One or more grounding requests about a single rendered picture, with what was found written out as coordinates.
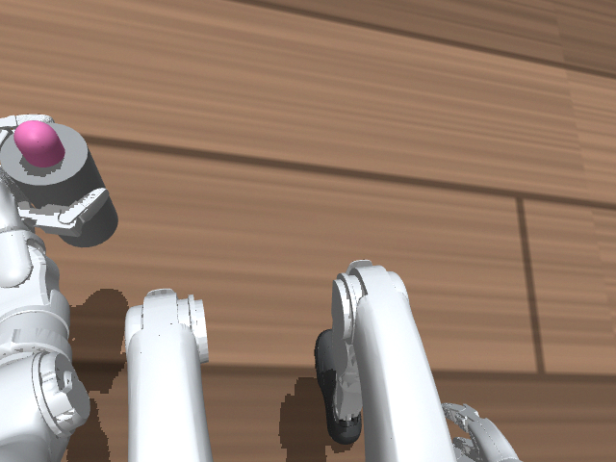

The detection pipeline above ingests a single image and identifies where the right robot foot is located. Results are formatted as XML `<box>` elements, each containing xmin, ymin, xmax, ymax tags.
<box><xmin>315</xmin><ymin>329</ymin><xmax>362</xmax><ymax>445</ymax></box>

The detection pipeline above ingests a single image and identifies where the bottle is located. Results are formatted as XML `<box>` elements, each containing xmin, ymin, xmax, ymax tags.
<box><xmin>0</xmin><ymin>120</ymin><xmax>118</xmax><ymax>247</ymax></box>

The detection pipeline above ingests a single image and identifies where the right robot hand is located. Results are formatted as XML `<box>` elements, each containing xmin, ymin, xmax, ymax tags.
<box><xmin>442</xmin><ymin>403</ymin><xmax>520</xmax><ymax>462</ymax></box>

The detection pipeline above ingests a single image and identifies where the left robot arm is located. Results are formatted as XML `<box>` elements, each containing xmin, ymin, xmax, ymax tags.
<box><xmin>0</xmin><ymin>229</ymin><xmax>90</xmax><ymax>462</ymax></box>

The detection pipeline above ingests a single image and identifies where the left robot hand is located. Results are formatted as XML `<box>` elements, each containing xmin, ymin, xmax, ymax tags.
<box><xmin>0</xmin><ymin>115</ymin><xmax>109</xmax><ymax>237</ymax></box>

